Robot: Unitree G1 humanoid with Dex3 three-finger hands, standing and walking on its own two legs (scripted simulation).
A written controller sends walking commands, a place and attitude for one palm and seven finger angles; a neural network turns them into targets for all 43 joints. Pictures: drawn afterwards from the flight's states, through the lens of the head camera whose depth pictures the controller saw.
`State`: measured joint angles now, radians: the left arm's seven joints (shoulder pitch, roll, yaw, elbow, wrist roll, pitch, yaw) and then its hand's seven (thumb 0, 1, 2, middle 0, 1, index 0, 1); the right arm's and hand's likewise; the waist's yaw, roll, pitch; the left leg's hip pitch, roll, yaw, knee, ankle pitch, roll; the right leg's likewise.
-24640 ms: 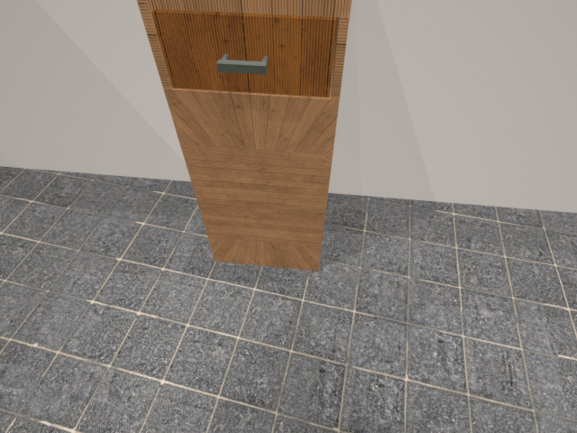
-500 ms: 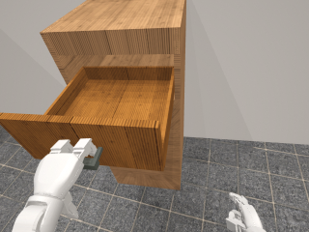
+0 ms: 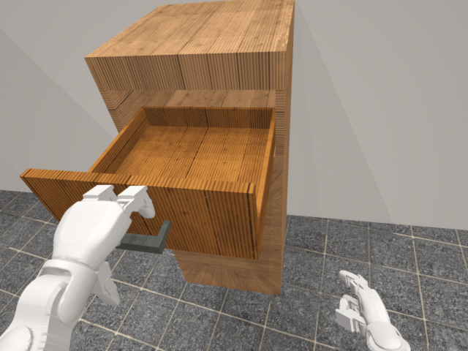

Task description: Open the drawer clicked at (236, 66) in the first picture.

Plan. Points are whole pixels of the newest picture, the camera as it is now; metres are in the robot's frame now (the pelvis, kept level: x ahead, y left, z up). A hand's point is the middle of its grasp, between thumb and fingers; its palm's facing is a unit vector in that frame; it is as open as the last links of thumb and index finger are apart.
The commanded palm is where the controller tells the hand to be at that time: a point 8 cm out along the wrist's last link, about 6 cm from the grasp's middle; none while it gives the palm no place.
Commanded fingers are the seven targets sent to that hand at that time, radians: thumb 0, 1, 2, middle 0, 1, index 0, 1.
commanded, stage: lift the hand off the handle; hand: left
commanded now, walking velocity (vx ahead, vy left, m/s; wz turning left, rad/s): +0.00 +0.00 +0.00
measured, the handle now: (136, 232) +0.25 +0.22 +0.11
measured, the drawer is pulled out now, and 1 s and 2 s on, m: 0.29 0.29 0.29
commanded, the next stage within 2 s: draw the hand back to the body in 0.70 s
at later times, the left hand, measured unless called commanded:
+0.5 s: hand (105, 181) +0.23 +0.21 +0.24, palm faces +0.27 -0.01 -0.96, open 13.8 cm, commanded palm +0.17 +0.21 +0.30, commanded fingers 0.00 -0.50 0.30 -0.30 -1.20 -0.30 -1.20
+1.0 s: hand (94, 186) +0.22 +0.21 +0.25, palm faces +0.24 +0.01 -0.97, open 13.8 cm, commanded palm +0.16 +0.23 +0.31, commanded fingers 0.00 -0.50 0.30 -0.30 -1.20 -0.30 -1.20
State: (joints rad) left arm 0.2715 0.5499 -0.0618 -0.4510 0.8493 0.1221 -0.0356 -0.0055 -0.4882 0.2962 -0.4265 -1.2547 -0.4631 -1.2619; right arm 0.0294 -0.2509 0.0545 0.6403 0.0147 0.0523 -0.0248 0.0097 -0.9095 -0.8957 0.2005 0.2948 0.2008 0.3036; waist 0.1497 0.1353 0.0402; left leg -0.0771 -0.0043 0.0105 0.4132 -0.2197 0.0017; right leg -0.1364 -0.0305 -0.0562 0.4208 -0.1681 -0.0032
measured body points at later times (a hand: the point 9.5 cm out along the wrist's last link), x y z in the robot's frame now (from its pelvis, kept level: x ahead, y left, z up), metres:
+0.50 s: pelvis -0.01 -0.02 +0.00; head -0.04 -0.09 +0.44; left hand +0.21 +0.21 +0.29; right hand +0.24 -0.20 -0.08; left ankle +0.01 +0.12 -0.74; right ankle +0.05 -0.12 -0.74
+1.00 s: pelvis -0.01 -0.01 -0.01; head -0.03 -0.08 +0.43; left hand +0.20 +0.21 +0.30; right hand +0.23 -0.22 -0.09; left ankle +0.01 +0.12 -0.74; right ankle +0.05 -0.12 -0.74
